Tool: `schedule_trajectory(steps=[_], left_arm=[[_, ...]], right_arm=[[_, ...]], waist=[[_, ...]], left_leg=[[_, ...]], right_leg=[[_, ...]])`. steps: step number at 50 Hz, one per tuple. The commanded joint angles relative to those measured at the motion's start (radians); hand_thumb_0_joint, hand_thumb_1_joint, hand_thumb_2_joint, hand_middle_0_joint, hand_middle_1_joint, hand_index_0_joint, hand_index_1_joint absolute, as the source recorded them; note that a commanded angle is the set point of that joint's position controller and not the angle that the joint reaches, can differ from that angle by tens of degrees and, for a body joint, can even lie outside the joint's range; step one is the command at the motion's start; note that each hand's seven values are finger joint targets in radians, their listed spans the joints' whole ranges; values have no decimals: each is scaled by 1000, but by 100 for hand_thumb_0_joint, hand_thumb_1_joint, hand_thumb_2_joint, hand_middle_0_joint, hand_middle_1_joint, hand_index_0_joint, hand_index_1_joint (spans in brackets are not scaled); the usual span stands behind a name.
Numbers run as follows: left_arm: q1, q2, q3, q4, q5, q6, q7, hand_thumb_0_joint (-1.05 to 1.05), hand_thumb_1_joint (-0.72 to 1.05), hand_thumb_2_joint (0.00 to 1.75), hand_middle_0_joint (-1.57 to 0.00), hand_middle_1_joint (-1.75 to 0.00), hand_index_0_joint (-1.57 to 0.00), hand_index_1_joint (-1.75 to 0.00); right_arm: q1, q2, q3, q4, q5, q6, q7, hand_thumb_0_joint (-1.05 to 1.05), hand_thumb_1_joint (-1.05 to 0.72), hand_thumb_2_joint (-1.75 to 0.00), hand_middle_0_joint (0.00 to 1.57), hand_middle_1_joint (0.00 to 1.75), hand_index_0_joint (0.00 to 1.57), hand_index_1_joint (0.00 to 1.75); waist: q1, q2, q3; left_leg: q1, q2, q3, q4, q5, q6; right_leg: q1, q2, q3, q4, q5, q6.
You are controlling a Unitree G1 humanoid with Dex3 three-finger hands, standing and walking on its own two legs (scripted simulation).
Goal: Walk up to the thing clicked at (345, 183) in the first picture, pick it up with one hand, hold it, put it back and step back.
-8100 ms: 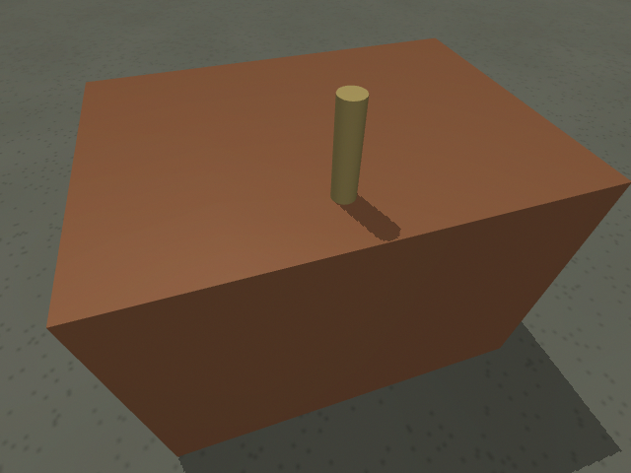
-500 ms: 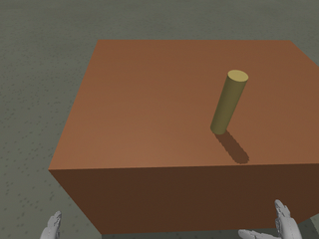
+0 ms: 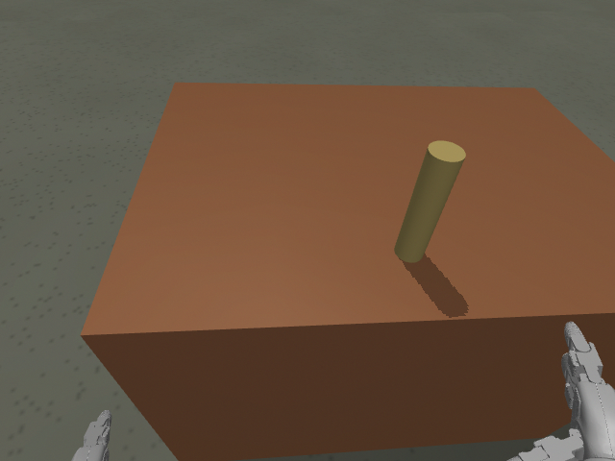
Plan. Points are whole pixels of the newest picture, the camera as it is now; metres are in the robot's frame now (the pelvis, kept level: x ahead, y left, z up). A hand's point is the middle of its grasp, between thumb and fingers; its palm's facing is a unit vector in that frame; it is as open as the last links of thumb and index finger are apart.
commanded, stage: rise first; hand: right
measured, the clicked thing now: (425, 207) +0.47 -0.20 +0.08
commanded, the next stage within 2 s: go down in 0.88 s
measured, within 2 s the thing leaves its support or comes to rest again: neither
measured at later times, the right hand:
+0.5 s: hand (569, 403) +0.17 -0.26 +0.09, palm faces +0.35 +0.85 -0.40, open 17.5 cm
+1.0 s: hand (583, 396) +0.17 -0.26 +0.12, palm faces +0.37 +0.84 -0.41, open 17.5 cm
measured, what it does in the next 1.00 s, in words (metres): stands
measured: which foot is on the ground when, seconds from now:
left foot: down 0.00-1.00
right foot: down 0.00-1.00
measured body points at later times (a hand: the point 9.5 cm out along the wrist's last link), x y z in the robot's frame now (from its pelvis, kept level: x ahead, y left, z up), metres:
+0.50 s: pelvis -0.02 +0.00 +0.00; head -0.02 +0.02 +0.45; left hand +0.15 +0.26 -0.08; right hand +0.15 -0.30 +0.11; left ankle -0.01 +0.13 -0.74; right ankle -0.02 -0.14 -0.74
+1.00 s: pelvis -0.02 +0.00 +0.00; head -0.02 +0.02 +0.45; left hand +0.14 +0.26 -0.09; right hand +0.14 -0.30 +0.14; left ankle -0.01 +0.13 -0.74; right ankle -0.02 -0.14 -0.74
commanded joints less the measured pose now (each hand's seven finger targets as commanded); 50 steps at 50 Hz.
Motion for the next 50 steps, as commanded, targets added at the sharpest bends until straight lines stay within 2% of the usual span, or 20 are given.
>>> schedule_trajectory(steps=[1,9,11,13,18,23,25,26,29,31,32,33,35,37,38,39,43,45,49,50], left_arm=[[-98,120,33,-201,2,-69,12,0,-56,4,-6,-5,-5,-5],[-47,127,67,-139,3,-71,4,0,-55,4,-6,-5,-5,-5],[-57,128,75,-144,2,-79,1,0,-56,3,-6,-5,-5,-5],[-52,73,26,-123,1,-77,-8,0,-56,4,-6,-5,-5,-5],[-79,162,97,-195,6,-96,3,0,-56,4,-6,-5,-5,-5],[-57,106,68,-160,5,-101,-5,0,-57,5,-6,-5,-5,-6],[-80,150,98,-188,2,-106,-2,0,-56,4,-6,-5,-5,-5],[-37,101,67,-139,3,-101,-7,0,-55,4,-6,-5,-5,-5],[-83,69,35,-147,1,-106,-12,0,-56,5,-6,-5,-5,-6],[-100,146,90,-162,3,-110,-5,0,-56,5,-6,-5,-5,-5],[-91,91,53,-137,3,-110,-11,0,-56,5,-6,-5,-5,-6],[-90,115,71,-158,3,-113,-7,0,-56,5,-6,-5,-5,-5],[-84,95,55,-126,1,-115,-10,0,-55,5,-6,-5,-5,-6],[-91,142,96,-161,3,-121,-7,0,-56,6,-6,-5,-5,-6],[-71,96,58,-120,4,-118,-12,0,-56,6,-5,-5,-5,-6],[-88,129,81,-163,1,-123,-8,0,-56,6,-6,-5,-5,-6],[-66,129,95,-129,1,-121,-11,0,-56,7,-5,-5,-5,-6],[-58,69,41,-99,0,-115,-21,0,-56,7,-6,-6,-5,-6],[-97,81,48,-117,3,-119,-15,0,-49,0,-6,-6,-7,-4],[-161,58,14,-166,30,-125,-20,0,-57,8,-6,-6,-6,-7]], right_arm=[[-57,-193,-113,-269,1,-95,-11,0,57,-4,4,6,4,6],[-27,-218,-172,-316,4,-120,0,0,57,-3,4,6,5,6],[-29,-200,-157,-335,5,-125,6,0,58,-3,4,6,5,6],[-15,-162,-126,-345,5,-134,12,0,56,-4,4,6,5,6],[-46,-219,-181,-371,3,-150,8,0,56,-4,4,6,5,6],[-22,-188,-167,-365,5,-168,14,0,55,-4,5,6,5,6],[-47,-210,-185,-391,7,-177,12,0,56,-4,4,6,5,6],[-43,-171,-153,-384,6,-179,18,0,55,-4,5,6,5,6],[-49,-192,-169,-409,3,-193,15,0,54,-4,5,6,5,6],[-71,-242,-215,-410,7,-195,11,0,55,-4,5,6,5,6],[-59,-182,-159,-414,6,-198,18,0,56,-4,5,6,5,6],[-77,-219,-200,-419,5,-202,14,0,56,-4,5,6,5,6],[-52,-210,-199,-406,8,-211,14,0,55,-4,5,6,5,6],[-64,-232,-216,-423,7,-215,13,0,56,-4,5,6,5,6],[-43,-191,-184,-400,8,-215,18,0,56,-5,5,6,5,6],[-62,-244,-230,-430,9,-220,13,0,54,-5,5,6,5,6],[-33,-209,-205,-411,10,-218,18,0,55,-5,5,6,5,6],[-24,-186,-183,-429,11,-220,25,0,54,-5,5,6,5,6],[-61,-203,-189,-478,11,-230,26,0,49,-6,4,6,4,6],[-90,-131,-186,-533,6,-273,30,0,47,-7,5,6,5,6]], waist=[[-3,26,-107],[-6,-13,-56],[3,-8,-50],[-4,0,-48],[8,31,-78],[4,26,-43],[2,24,-59],[6,13,-47],[-12,1,-48],[-8,11,-35],[-4,-5,-26],[1,-2,-55],[-12,-2,-32],[-4,0,-61],[-9,7,-39],[-12,-5,-57],[-6,3,-61],[-15,-8,-47],[-6,18,-64],[7,87,-128]], left_leg=[[48,-23,61,-62,229,17],[22,-22,66,-66,205,17],[13,-26,71,-64,190,20],[14,-25,70,-65,191,20],[23,-25,72,-70,174,17],[10,-21,69,-79,131,18],[12,-26,72,-73,143,20],[5,-25,72,-72,139,21],[15,-22,69,-77,127,21],[8,-24,71,-84,101,20],[-1,-24,67,-86,74,21],[9,-23,69,-83,94,22],[8,-24,69,-82,89,23],[20,-27,73,-79,98,23],[11,-25,73,-81,88,23],[18,-25,72,-81,101,23],[20,-30,78,-70,134,25],[18,-26,75,-75,130,24],[12,-22,70,-85,115,20],[2,-35,65,-64,135,7]], right_leg=[[2,27,-65,-48,257,-31],[-22,30,-64,-57,234,-30],[-19,24,-60,-62,221,-29],[-21,26,-59,-58,226,-30],[-4,26,-57,-65,203,-33],[-16,32,-60,-67,164,-37],[-8,27,-57,-70,178,-33],[-7,28,-57,-70,174,-33],[-28,31,-58,-68,166,-31],[-38,30,-58,-79,136,-32],[-37,33,-59,-81,110,-32],[-25,31,-56,-79,127,-33],[-42,33,-58,-76,125,-32],[-31,30,-54,-78,136,-30],[-35,32,-55,-76,128,-32],[-33,32,-57,-74,139,-32],[-25,23,-52,-76,176,-28],[-33,29,-55,-71,170,-30],[-14,33,-58,-69,156,-36],[0,31,-41,-43,164,-34]])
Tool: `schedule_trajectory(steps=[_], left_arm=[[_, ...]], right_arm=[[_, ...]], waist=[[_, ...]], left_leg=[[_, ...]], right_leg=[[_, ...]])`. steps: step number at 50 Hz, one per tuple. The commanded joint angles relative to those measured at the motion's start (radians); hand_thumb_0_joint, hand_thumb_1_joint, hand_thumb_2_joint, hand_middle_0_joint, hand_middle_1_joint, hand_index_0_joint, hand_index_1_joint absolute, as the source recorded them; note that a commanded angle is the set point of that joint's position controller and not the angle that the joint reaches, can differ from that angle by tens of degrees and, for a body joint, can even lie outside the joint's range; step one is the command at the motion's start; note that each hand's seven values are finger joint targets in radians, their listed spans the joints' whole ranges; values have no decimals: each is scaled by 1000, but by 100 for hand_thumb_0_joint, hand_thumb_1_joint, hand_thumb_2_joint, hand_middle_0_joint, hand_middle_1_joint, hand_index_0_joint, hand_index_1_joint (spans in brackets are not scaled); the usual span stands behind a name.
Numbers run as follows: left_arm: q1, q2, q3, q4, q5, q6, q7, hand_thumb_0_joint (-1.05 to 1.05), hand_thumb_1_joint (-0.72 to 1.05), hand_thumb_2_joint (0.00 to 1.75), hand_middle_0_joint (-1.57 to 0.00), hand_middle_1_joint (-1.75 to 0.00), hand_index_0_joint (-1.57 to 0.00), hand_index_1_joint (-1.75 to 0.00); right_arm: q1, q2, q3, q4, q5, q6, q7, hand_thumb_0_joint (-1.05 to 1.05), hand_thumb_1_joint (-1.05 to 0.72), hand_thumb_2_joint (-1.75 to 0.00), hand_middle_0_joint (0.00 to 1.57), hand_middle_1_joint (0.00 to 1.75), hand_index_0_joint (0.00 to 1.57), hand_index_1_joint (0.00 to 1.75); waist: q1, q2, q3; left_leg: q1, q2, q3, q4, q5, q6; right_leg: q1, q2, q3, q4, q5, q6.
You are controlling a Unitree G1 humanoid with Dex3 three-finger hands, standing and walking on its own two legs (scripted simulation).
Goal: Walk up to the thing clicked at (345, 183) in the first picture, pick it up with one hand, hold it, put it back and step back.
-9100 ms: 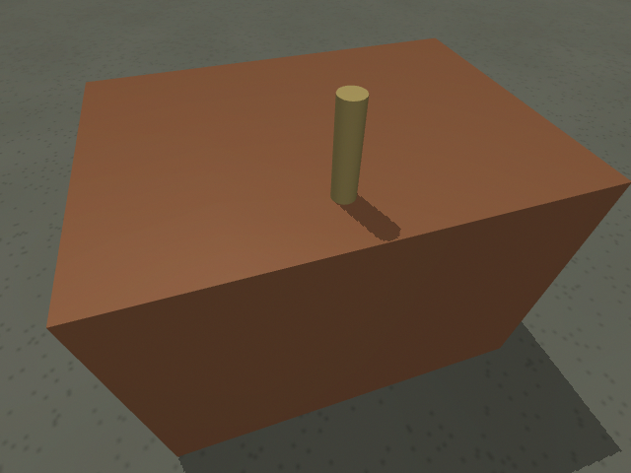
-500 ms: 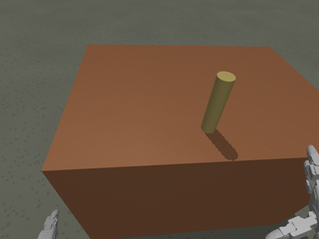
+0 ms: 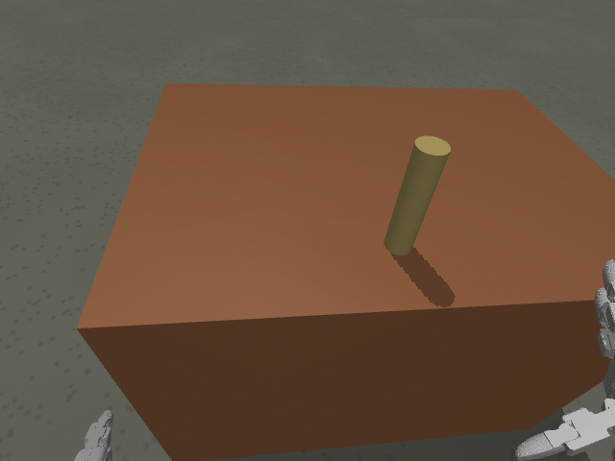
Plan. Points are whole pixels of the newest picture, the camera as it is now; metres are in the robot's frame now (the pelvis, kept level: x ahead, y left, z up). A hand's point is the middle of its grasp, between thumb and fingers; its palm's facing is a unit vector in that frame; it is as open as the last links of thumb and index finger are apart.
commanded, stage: go down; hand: right
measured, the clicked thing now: (413, 201) +0.49 -0.20 +0.08
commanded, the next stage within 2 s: none
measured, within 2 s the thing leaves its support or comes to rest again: neither
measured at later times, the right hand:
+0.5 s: hand (570, 313) +0.25 -0.29 +0.13, palm faces +0.33 +0.91 -0.27, open 17.6 cm
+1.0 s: hand (571, 269) +0.31 -0.33 +0.13, palm faces +0.17 +0.99 -0.04, open 17.7 cm
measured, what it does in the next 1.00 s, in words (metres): stands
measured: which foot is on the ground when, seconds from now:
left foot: down 0.00-1.00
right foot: down 0.00-1.00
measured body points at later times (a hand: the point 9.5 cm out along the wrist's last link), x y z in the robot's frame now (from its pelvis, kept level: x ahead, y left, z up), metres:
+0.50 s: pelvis +0.01 +0.00 +0.00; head +0.00 +0.01 +0.45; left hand +0.18 +0.26 -0.09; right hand +0.22 -0.34 +0.15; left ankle +0.00 +0.13 -0.74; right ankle +0.00 -0.14 -0.74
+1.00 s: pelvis +0.01 -0.01 +0.00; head +0.01 -0.01 +0.45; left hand +0.16 +0.26 -0.09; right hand +0.29 -0.39 +0.13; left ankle +0.00 +0.13 -0.74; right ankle +0.00 -0.14 -0.74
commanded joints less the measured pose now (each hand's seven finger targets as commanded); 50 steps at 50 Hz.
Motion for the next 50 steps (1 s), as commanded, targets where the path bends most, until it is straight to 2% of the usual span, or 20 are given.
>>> schedule_trajectory(steps=[1,2,4,5,6,9,13,16,18,23,26,27,31,35,37,39,42,44,49,50], left_arm=[[-89,173,86,-156,-1,-51,24,0,-49,0,-6,-5,-7,-4],[-140,115,17,-207,29,-57,10,0,-53,3,-5,-5,-5,-5],[-105,173,78,-206,29,-52,21,0,-54,4,-5,-5,-5,-5],[-68,147,76,-124,25,-41,20,0,-54,4,-5,-5,-5,-5],[-62,134,56,-98,28,-31,18,0,-54,4,-5,-5,-5,-5],[-109,164,86,-82,24,-27,19,0,-53,3,-5,-4,-5,-4],[-152,65,-28,-130,18,-32,18,0,-54,3,-5,-4,-5,-4],[-186,88,-30,-143,16,-35,40,0,-54,4,-5,-4,-5,-5],[-149,130,7,-113,19,-34,58,0,-54,4,-5,-4,-5,-4],[-171,191,28,-133,3,-35,98,0,-54,3,-5,-4,-5,-4],[-177,154,-31,-126,-6,-52,108,0,-53,3,-5,-4,-5,-4],[-160,130,-42,-71,-10,-54,112,0,-53,3,-5,-4,-5,-4],[-162,115,-109,-51,-10,-80,121,0,-54,4,-5,-4,-5,-4],[-136,178,-87,-72,-5,-97,137,0,-54,4,-5,-5,-5,-5],[-117,221,-59,-80,-3,-104,144,0,-54,4,-5,-5,-5,-5],[-103,235,-36,-129,-2,-108,143,0,-54,4,-5,-5,-5,-5],[-99,188,-76,-116,-2,-110,135,0,-55,5,-5,-5,-5,-5],[-118,135,-125,-106,-3,-113,129,0,-55,5,-5,-5,-5,-5],[-142,161,-119,-88,-1,-127,144,0,-55,5,-5,-5,-5,-5],[-153,206,-84,-105,-1,-130,152,0,-55,4,-5,-5,-5,-5]], right_arm=[[-75,-253,-166,-177,9,-82,-21,0,47,-6,4,6,5,6],[-119,-143,-115,-296,2,-123,-10,0,55,-3,4,5,5,5],[-91,-195,-179,-187,-1,-123,-11,0,54,-4,4,5,5,5],[-112,-172,-157,-155,7,-118,-3,0,55,-4,4,5,5,6],[-106,-188,-186,-115,16,-110,2,0,55,-3,4,5,5,5],[-142,-187,-175,-107,36,-88,32,0,61,-4,3,6,4,6],[-248,-200,-163,-152,49,-87,82,0,59,-4,3,5,5,5],[-334,-246,-196,-130,67,-88,107,0,60,-4,3,6,4,6],[-379,-296,-241,-70,84,-70,126,0,58,-5,3,6,4,6],[-510,-363,-294,128,172,18,221,0,56,-3,4,5,5,5],[-632,-426,-314,193,207,59,295,0,57,-3,4,5,5,5],[-676,-411,-278,222,214,69,321,0,56,-2,5,5,5,5],[-762,-430,-262,333,241,111,407,0,60,-4,3,5,4,5],[-841,-512,-299,402,263,151,464,0,61,-4,3,6,4,6],[-834,-564,-338,449,265,168,470,0,60,-4,3,5,4,5],[-878,-561,-331,405,265,169,474,0,59,-4,3,5,4,5],[-846,-558,-333,453,262,177,474,0,58,-4,4,5,4,5],[-866,-519,-307,465,266,178,483,0,61,-4,3,5,4,5],[-988,-595,-334,457,283,181,507,0,61,-5,2,6,4,6],[-1029,-613,-340,463,287,183,508,0,60,-5,3,6,4,6]], waist=[[-6,35,-82],[17,81,-144],[12,67,-150],[23,56,-95],[16,63,-73],[25,10,-39],[30,10,-73],[31,8,-105],[42,7,-155],[53,29,-160],[41,21,-204],[52,-5,-190],[49,-25,-212],[54,-19,-254],[39,-27,-274],[34,-29,-297],[10,-27,-247],[17,-25,-216],[38,-75,-298],[54,-76,-321]], left_leg=[[14,-24,61,-78,115,17],[6,-37,53,-65,129,5],[13,-34,49,-52,160,4],[-11,-33,48,-58,157,3],[-18,-30,48,-68,128,3],[-46,-38,55,-59,84,10],[-31,-31,44,-65,111,5],[-22,-28,37,-62,129,4],[-5,-25,34,-56,168,0],[-15,-19,40,-60,184,-2],[-14,-19,42,-52,186,1],[-32,-17,38,-49,189,3],[-50,-29,52,-25,208,13],[-43,-32,51,-22,224,15],[-33,-34,53,-13,252,18],[-24,-41,56,-3,271,23],[-28,-40,55,-8,243,25],[-52,-43,49,-10,196,26],[-43,-40,35,2,224,30],[-51,-42,35,9,242,29]], right_leg=[[-19,29,-67,-66,150,-34],[4,30,-51,-42,151,-34],[6,30,-52,-38,177,-33],[-5,34,-56,-38,169,-33],[-28,38,-55,-39,141,-37],[-58,27,-48,-63,88,-30],[-45,34,-51,-47,105,-33],[-28,36,-49,-40,118,-32],[-6,38,-45,-28,147,-33],[-20,36,-38,-26,151,-37],[-17,33,-29,-23,161,-38],[-18,34,-31,-21,160,-39],[-31,22,-21,-22,188,-34],[-25,18,-21,-8,212,-34],[-16,16,-22,0,260,-29],[3,10,-20,12,316,-23],[-44,12,-24,16,289,-23],[-68,7,-25,8,226,-27],[-60,9,-21,26,240,-29],[-38,6,-20,34,268,-27]])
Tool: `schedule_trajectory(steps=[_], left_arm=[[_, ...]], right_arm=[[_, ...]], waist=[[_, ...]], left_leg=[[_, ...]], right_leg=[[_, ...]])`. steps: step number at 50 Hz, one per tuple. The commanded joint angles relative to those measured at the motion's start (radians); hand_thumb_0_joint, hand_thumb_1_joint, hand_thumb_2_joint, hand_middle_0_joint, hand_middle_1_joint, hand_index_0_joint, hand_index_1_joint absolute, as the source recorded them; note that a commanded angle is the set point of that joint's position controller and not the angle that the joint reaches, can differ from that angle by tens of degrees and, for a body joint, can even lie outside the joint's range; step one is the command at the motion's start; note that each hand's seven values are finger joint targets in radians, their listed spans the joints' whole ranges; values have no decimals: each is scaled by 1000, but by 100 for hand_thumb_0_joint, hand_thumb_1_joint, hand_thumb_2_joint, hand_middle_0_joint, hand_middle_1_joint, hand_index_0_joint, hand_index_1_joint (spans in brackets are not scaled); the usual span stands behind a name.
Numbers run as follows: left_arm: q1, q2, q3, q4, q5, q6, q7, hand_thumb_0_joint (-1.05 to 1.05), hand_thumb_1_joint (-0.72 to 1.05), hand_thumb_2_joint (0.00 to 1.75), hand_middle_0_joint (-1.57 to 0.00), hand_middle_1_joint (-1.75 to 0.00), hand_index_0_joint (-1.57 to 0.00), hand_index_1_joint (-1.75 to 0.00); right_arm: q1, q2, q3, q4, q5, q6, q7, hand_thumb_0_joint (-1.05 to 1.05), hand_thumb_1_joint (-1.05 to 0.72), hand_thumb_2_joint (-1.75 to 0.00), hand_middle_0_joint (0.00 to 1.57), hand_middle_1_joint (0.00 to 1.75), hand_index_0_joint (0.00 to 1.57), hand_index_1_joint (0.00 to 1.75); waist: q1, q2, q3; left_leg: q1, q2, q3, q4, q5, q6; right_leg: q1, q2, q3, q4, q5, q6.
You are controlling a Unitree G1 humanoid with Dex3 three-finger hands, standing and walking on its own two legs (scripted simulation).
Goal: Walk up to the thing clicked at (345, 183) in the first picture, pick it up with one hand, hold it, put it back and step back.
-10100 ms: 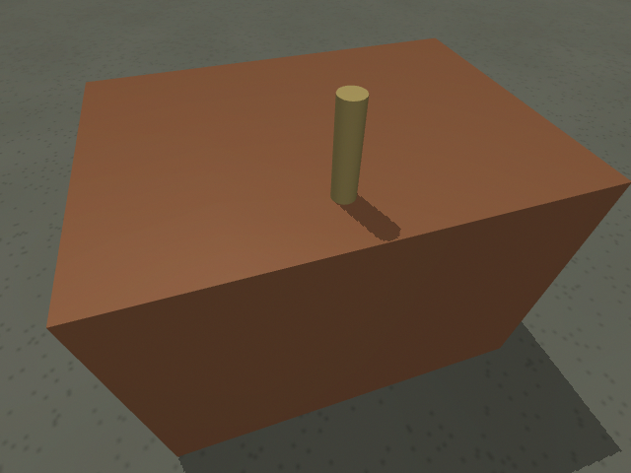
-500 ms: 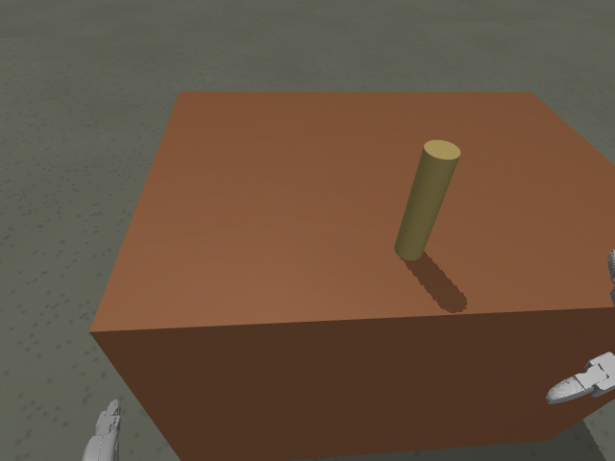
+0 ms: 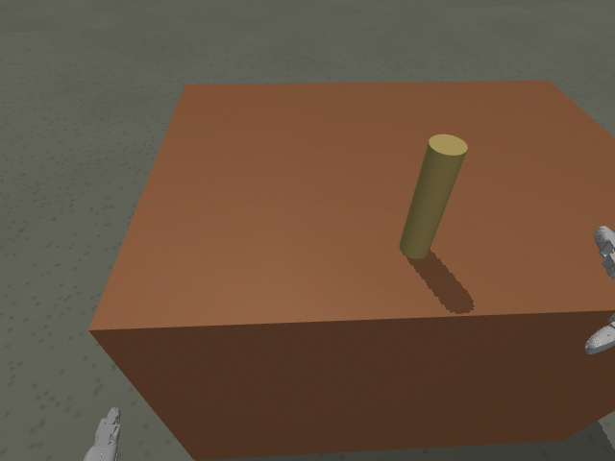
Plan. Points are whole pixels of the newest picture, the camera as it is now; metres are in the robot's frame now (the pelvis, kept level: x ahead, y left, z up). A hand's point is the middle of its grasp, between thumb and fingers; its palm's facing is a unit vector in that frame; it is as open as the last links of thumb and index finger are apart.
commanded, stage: go down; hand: right
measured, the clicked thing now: (428, 203) +0.48 -0.19 +0.09
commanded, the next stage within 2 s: approach in 2.00 s
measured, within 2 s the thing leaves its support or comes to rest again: neither
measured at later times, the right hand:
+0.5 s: hand (600, 231) +0.35 -0.35 +0.15, palm faces +0.17 +0.99 +0.01, open 17.6 cm
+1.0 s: hand (606, 218) +0.37 -0.37 +0.15, palm faces +0.17 +0.99 +0.00, open 17.7 cm
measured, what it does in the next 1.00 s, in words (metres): stands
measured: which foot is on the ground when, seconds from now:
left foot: down 0.00-1.00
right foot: down 0.00-1.00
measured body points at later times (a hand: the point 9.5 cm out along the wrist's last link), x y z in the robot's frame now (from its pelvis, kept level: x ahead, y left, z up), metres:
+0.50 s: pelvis +0.00 +0.00 -0.01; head +0.03 +0.00 +0.44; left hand +0.15 +0.26 -0.09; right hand +0.34 -0.40 +0.15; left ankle -0.01 +0.14 -0.74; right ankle -0.01 -0.13 -0.74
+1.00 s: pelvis +0.00 +0.00 -0.01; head +0.04 -0.01 +0.44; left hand +0.15 +0.26 -0.08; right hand +0.36 -0.42 +0.16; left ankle -0.01 +0.14 -0.74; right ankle -0.01 -0.13 -0.74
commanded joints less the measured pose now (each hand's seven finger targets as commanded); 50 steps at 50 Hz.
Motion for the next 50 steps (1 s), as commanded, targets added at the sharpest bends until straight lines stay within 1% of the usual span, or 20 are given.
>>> schedule_trajectory(steps=[1,4,5,7,8,17,22,25,28,30,33,34,36,39,40,42,43,45,48,50], left_arm=[[-138,183,67,-192,3,-73,34,0,-55,5,-5,-5,-5,-5],[-100,168,45,-185,2,-80,46,0,-56,5,-5,-5,-5,-6],[-65,180,62,-166,3,-79,53,0,-55,5,-5,-5,-5,-6],[11,143,40,-66,7,-73,52,0,-55,4,-5,-5,-5,-5],[9,114,5,-74,9,-78,45,0,-54,4,-5,-5,-5,-5],[-133,179,20,-165,15,-105,54,0,-55,5,-5,-6,-5,-6],[-128,165,-8,-199,16,-97,62,0,-55,5,-5,-6,-5,-6],[-25,152,-11,-125,16,-77,63,0,-55,5,-5,-6,-5,-6],[-32,177,8,-153,19,-82,62,0,-55,5,-5,-6,-5,-6],[-63,134,-35,-173,18,-84,57,0,-56,5,-5,-5,-5,-6],[-63,138,-31,-171,19,-90,56,0,-55,5,-5,-5,-5,-6],[-67,168,-2,-203,19,-94,59,0,-55,5,-5,-5,-5,-6],[-63,155,-25,-196,19,-94,60,0,-56,6,-5,-5,-5,-6],[-34,192,9,-189,20,-96,63,0,-55,6,-5,-5,-5,-6],[-54,196,15,-193,19,-97,62,0,-56,6,-5,-5,-5,-6],[-43,148,-27,-165,19,-93,56,0,-56,6,-5,-5,-5,-6],[-44,143,-28,-173,20,-96,56,0,-56,6,-5,-5,-5,-6],[-68,158,-20,-196,21,-99,56,0,-55,5,-5,-5,-5,-6],[-54,192,2,-237,23,-98,59,0,-55,5,-5,-5,-5,-6],[-61,174,-14,-235,22,-101,56,0,-56,6,-5,-5,-5,-6]], right_arm=[[-429,-410,-111,-219,40,-62,19,0,59,-5,3,5,4,5],[-504,-443,-108,-156,26,-56,28,0,54,-4,4,5,5,5],[-494,-463,-112,-120,17,-54,28,0,54,-4,4,5,5,5],[-445,-440,-91,7,7,-42,40,0,56,-4,4,5,5,5],[-431,-410,-62,57,4,-36,50,0,59,-4,4,5,4,5],[-614,-546,-106,123,5,-76,84,0,59,-5,3,5,4,5],[-639,-598,-113,197,-15,-93,90,0,56,-6,4,5,4,5],[-636,-631,-117,230,-24,-93,100,0,55,-5,4,5,5,5],[-656,-631,-116,250,-21,-96,111,0,57,-5,4,5,4,5],[-673,-629,-104,277,-32,-96,107,0,56,-5,4,5,5,5],[-697,-631,-99,273,-24,-105,116,0,59,-6,4,6,4,6],[-724,-642,-97,253,-31,-108,117,0,59,-6,3,6,4,6],[-730,-650,-92,268,-34,-107,119,0,58,-6,4,6,4,6],[-765,-672,-100,272,-26,-112,124,0,57,-6,4,5,5,5],[-750,-677,-102,285,-29,-110,123,0,58,-5,4,5,5,5],[-747,-680,-102,313,-34,-108,122,0,57,-5,4,5,5,5],[-742,-658,-91,344,-30,-106,126,0,58,-5,4,5,5,5],[-766,-701,-111,306,-41,-112,120,0,59,-5,4,5,5,5],[-769,-703,-103,339,-49,-108,121,0,58,-6,4,5,5,5],[-785,-705,-107,337,-46,-111,118,0,59,-6,4,6,4,5]], waist=[[25,-113,-292],[38,-114,-265],[41,-97,-244],[46,-98,-176],[48,-107,-154],[33,-79,-299],[25,-97,-351],[31,-126,-346],[51,-129,-332],[48,-110,-285],[60,-123,-284],[72,-128,-336],[65,-140,-347],[78,-158,-373],[72,-157,-364],[59,-167,-327],[75,-136,-292],[61,-139,-363],[77,-136,-365],[69,-148,-364]], left_leg=[[60,-33,42,-24,282,36],[40,-30,39,-27,263,34],[31,-30,40,-31,247,32],[-7,-28,37,-34,217,28],[-23,-32,43,-30,208,31],[-11,-37,42,13,245,34],[9,-34,36,31,273,36],[-3,-32,30,40,326,35],[-37,-39,35,33,276,36],[-39,-34,30,28,265,35],[-62,-38,31,31,223,36],[-61,-37,28,39,254,37],[-69,-39,31,48,269,36],[-85,-42,33,55,276,37],[-85,-39,33,53,264,37],[-86,-38,32,50,240,40],[-96,-39,34,47,222,37],[-57,-36,30,55,239,36],[-86,-44,34,64,239,40],[-90,-44,37,65,234,41]], right_leg=[[113,16,-13,-42,337,-21],[96,21,-15,-38,291,-23],[83,22,-14,-39,266,-27],[38,27,-18,-37,222,-31],[17,22,-16,-42,218,-28],[7,12,3,1,294,-25],[2,13,-3,25,340,-24],[3,18,-14,43,402,-24],[-1,11,-9,36,351,-24],[-51,20,-16,36,302,-30],[-52,13,-11,33,252,-30],[-21,13,-11,43,292,-29],[-6,12,-9,56,333,-25],[21,7,-3,75,370,-22],[7,9,-4,74,350,-23],[-35,12,-7,68,308,-23],[-66,11,-6,64,267,-27],[-69,14,-7,66,270,-28],[-41,8,-3,73,300,-21],[-43,6,-2,79,313,-19]])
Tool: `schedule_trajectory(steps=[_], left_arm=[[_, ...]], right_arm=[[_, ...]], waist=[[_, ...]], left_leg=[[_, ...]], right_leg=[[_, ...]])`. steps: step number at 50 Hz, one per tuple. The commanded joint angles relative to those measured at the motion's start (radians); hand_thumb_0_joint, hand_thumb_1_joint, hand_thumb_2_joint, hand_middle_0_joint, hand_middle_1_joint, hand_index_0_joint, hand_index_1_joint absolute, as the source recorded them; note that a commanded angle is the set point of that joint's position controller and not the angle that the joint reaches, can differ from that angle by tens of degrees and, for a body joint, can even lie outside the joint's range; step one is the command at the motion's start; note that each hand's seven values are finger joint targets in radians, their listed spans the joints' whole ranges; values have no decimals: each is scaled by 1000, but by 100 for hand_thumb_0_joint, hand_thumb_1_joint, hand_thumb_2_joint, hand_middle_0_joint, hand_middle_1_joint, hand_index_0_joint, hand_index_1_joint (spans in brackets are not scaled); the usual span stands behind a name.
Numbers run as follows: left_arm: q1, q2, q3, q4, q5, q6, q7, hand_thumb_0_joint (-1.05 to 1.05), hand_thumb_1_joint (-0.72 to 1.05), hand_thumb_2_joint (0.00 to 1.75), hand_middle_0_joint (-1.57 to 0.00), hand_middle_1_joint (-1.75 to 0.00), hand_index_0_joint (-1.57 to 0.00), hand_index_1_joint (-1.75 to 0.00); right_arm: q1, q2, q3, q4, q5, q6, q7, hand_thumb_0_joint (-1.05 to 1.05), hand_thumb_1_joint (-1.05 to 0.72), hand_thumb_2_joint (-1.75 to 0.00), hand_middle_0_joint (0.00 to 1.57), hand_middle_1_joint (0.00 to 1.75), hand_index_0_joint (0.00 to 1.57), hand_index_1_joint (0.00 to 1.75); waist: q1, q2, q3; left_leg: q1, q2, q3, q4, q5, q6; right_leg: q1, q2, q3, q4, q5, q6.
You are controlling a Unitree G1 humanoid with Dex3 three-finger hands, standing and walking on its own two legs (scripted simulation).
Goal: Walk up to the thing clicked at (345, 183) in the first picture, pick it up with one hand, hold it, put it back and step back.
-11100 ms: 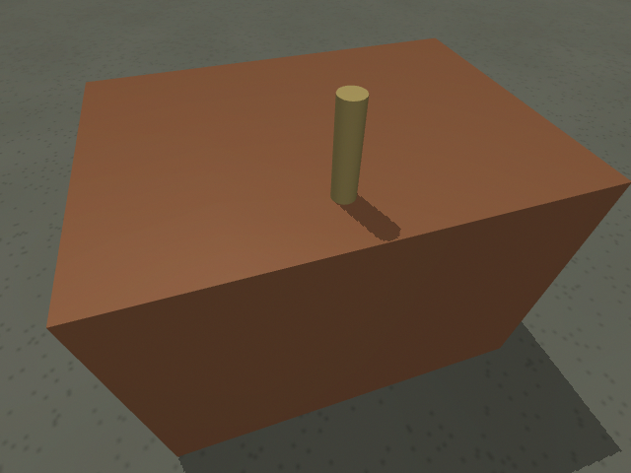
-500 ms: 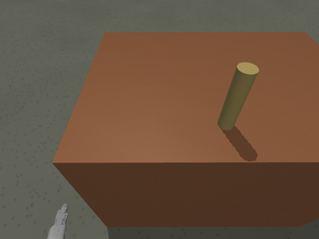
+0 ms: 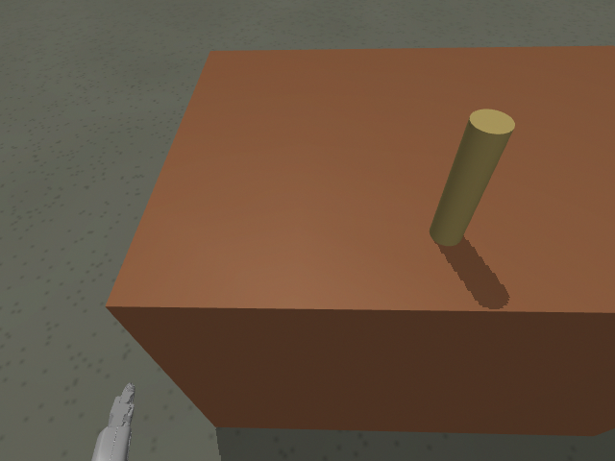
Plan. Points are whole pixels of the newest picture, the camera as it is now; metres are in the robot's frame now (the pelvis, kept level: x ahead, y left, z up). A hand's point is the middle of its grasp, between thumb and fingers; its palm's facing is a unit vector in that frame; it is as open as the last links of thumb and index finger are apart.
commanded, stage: go down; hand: right
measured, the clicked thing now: (465, 186) +0.48 -0.19 +0.10
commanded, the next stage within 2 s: approach in 1.00 s
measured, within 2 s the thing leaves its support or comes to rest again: neither
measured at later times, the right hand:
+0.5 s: hand out of the picture +0.39 -0.38 +0.17, palm faces +0.17 +0.99 +0.01, open 17.6 cm
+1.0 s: hand out of the picture +0.38 -0.38 +0.16, palm faces +0.17 +0.98 +0.00, open 17.7 cm
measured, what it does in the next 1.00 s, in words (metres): stands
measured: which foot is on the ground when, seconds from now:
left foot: down 0.00-1.00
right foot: down 0.00-1.00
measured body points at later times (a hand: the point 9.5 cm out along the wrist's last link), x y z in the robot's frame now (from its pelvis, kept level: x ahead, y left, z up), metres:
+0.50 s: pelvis +0.00 +0.00 +0.00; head +0.05 -0.02 +0.44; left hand +0.15 +0.25 -0.07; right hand +0.38 -0.43 +0.17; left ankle +0.00 +0.14 -0.72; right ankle -0.01 -0.13 -0.72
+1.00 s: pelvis +0.00 -0.01 -0.01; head +0.05 -0.03 +0.44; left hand +0.14 +0.25 -0.07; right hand +0.37 -0.44 +0.17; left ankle +0.00 +0.14 -0.72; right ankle -0.01 -0.13 -0.73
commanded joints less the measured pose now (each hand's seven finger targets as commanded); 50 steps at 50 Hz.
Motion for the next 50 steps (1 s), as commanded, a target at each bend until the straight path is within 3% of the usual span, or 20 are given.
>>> schedule_trajectory(steps=[1,5,8,10,12,13,15,16,20,22,27,29,33,34,36,40,44,45,48,50], left_arm=[[-44,159,58,-151,0,-58,16,0,-56,6,-5,-5,-5,-6],[-52,166,63,-169,0,-61,22,0,-56,6,-5,-5,-5,-6],[-32,132,34,-125,3,-59,20,0,-55,6,-5,-5,-5,-5],[-41,178,72,-158,4,-63,25,0,-56,6,-5,-5,-4,-6],[-18,146,29,-142,6,-59,20,0,-56,6,-5,-5,-4,-6],[-33,164,48,-155,5,-60,21,0,-56,6,-5,-5,-4,-6],[-28,159,48,-157,5,-58,19,0,-56,6,-5,-5,-5,-6],[-35,183,74,-189,6,-62,21,0,-56,6,-5,-5,-5,-6],[20,150,45,-158,7,-58,12,0,-56,6,-5,-5,-4,-6],[10,169,63,-180,7,-60,12,0,-56,6,-5,-5,-4,-6],[35,156,53,-169,9,-52,6,0,-56,6,-5,-5,-4,-6],[-6,173,70,-194,8,-55,9,0,-56,6,-5,-5,-4,-6],[-46,160,45,-215,5,-60,13,0,-56,6,-5,-5,-4,-5],[-48,139,22,-221,5,-58,11,0,-56,6,-5,-5,-4,-5],[-1,148,37,-209,6,-52,14,0,-56,6,-5,-5,-4,-5],[28,161,53,-197,7,-52,10,0,-55,5,-5,-5,-5,-5],[47,166,57,-217,6,-56,6,0,-56,6,-5,-5,-5,-6],[40,161,55,-208,4,-56,3,0,-56,6,-5,-5,-5,-6],[12,168,72,-192,5,-61,7,0,-56,6,-5,-5,-4,-6],[-9,142,42,-166,6,-64,7,0,-56,6,-5,-5,-4,-6]], right_arm=[[-372,-430,-74,-209,31,-73,0,0,60,-6,4,5,5,5],[-383,-447,-75,-195,24,-74,2,0,60,-5,4,5,5,5],[-383,-426,-55,-176,16,-72,6,0,60,-5,4,5,5,5],[-414,-442,-62,-202,19,-72,7,0,59,-5,4,5,5,5],[-418,-446,-53,-193,15,-67,11,0,59,-6,4,5,5,5],[-404,-426,-42,-151,15,-64,11,0,57,-5,5,5,5,5],[-438,-455,-59,-197,10,-69,6,0,55,-5,5,5,5,5],[-410,-429,-43,-120,3,-59,7,0,56,-6,5,5,5,5],[-446,-443,-44,-151,5,-64,11,0,57,-5,5,5,5,5],[-433,-439,-46,-140,4,-63,7,0,58,-5,5,5,5,5],[-446,-480,-77,-174,2,-64,6,0,57,-5,5,5,5,5],[-451,-492,-83,-173,-4,-64,3,0,54,-5,6,5,5,5],[-466,-482,-64,-105,-15,-64,1,0,58,-5,5,5,5,5],[-473,-483,-69,-135,-16,-69,0,0,58,-5,5,5,5,5],[-469,-490,-65,-133,-22,-65,1,0,58,-5,5,5,5,5],[-407,-434,-28,-78,-19,-52,10,0,57,-5,5,5,5,5],[-427,-444,-38,-107,-11,-59,15,0,59,-6,4,6,5,6],[-451,-469,-54,-181,-2,-73,17,0,59,-5,5,5,5,5],[-466,-478,-67,-221,2,-81,10,0,58,-5,5,5,5,5],[-459,-440,-44,-194,3,-75,9,0,59,-5,5,5,5,5]], waist=[[-10,-144,-305],[-5,-157,-326],[-3,-188,-318],[1,-190,-369],[-4,-212,-348],[10,-194,-327],[-6,-211,-357],[20,-170,-336],[17,-203,-316],[18,-161,-318],[-4,-218,-377],[-3,-198,-381],[9,-155,-316],[-7,-164,-352],[-4,-167,-377],[16,-163,-308],[28,-160,-320],[8,-181,-350],[4,-232,-377],[5,-231,-332]], left_leg=[[112,-24,25,-41,270,37],[109,-23,21,-36,276,36],[81,-26,24,-27,278,40],[86,-27,25,-21,294,41],[75,-31,29,-19,297,42],[57,-34,33,-19,283,42],[79,-33,30,-18,288,43],[57,-35,29,-17,296,44],[47,-31,26,-20,287,42],[56,-33,31,-15,283,41],[75,-33,27,0,332,43],[110,-23,17,-6,338,42],[94,-24,19,-11,271,41],[114,-20,15,-7,282,40],[118,-23,15,0,304,40],[65,-28,23,-7,271,41],[46,-30,25,-1,291,41],[65,-26,22,1,295,39],[51,-26,20,6,286,43],[26,-30,24,6,245,45]], right_leg=[[149,24,-17,-60,343,-26],[157,25,-19,-52,344,-28],[168,18,-14,-41,401,-19],[195,13,-10,-34,441,-18],[196,11,-9,-27,483,-13],[191,7,-6,-29,480,-12],[190,9,-8,-31,472,-12],[191,7,-9,-27,478,-13],[182,12,-15,-18,453,-14],[161,12,-12,-25,424,-18],[196,11,-11,-2,532,-9],[163,21,-22,-8,453,-20],[87,22,-19,-24,334,-28],[94,24,-22,-22,343,-29],[117,23,-21,-18,377,-25],[116,20,-20,-24,354,-24],[135,18,-18,-12,390,-22],[143,22,-19,-11,382,-23],[171,19,-16,-8,403,-17],[153,15,-11,-16,378,-14]])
